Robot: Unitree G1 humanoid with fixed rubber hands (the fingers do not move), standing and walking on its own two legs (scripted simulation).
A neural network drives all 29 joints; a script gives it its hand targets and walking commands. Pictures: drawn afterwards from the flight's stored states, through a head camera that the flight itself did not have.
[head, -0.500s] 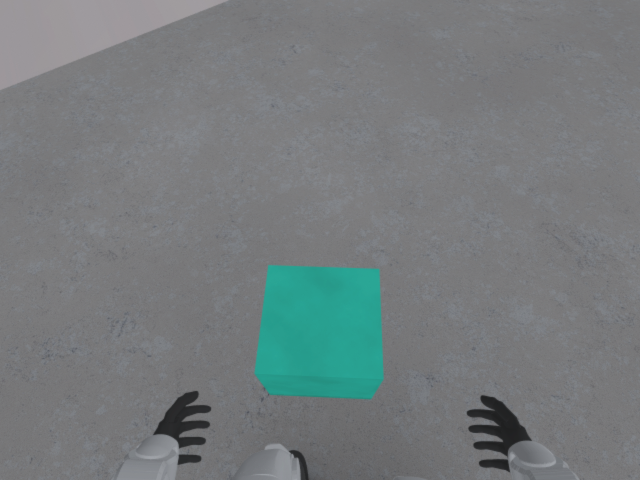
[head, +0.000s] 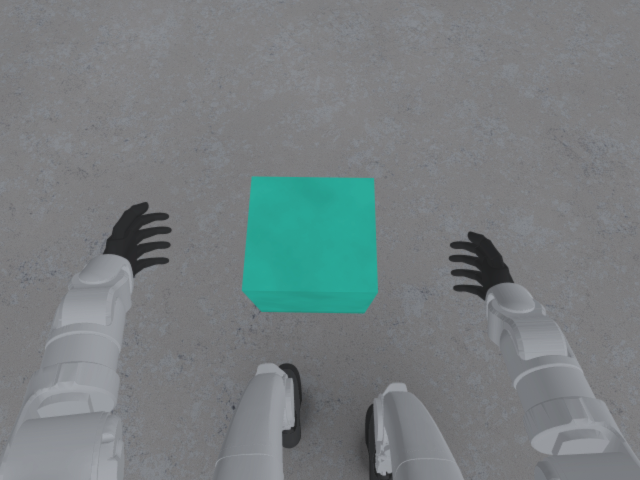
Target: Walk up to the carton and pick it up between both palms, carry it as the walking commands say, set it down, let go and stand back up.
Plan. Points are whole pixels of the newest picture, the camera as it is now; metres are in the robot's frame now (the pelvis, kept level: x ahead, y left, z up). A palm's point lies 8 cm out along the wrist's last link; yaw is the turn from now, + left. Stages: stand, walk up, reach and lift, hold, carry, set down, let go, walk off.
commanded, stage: reach and lift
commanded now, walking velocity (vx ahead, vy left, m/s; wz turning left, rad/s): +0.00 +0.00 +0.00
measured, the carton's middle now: (312, 250) +0.54 +0.05 -0.55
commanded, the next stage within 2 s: none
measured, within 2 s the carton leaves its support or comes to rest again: neither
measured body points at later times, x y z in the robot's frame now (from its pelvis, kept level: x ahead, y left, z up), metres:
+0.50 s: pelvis +0.00 +0.03 -0.02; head +0.31 +0.05 +0.30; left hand +0.52 +0.28 -0.12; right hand +0.50 -0.22 -0.13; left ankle +0.12 +0.11 -0.66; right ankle +0.02 -0.12 -0.66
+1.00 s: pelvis -0.02 +0.00 -0.05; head +0.37 -0.02 +0.16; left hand +0.58 +0.26 -0.19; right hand +0.55 -0.23 -0.21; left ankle +0.12 +0.12 -0.66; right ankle +0.02 -0.13 -0.66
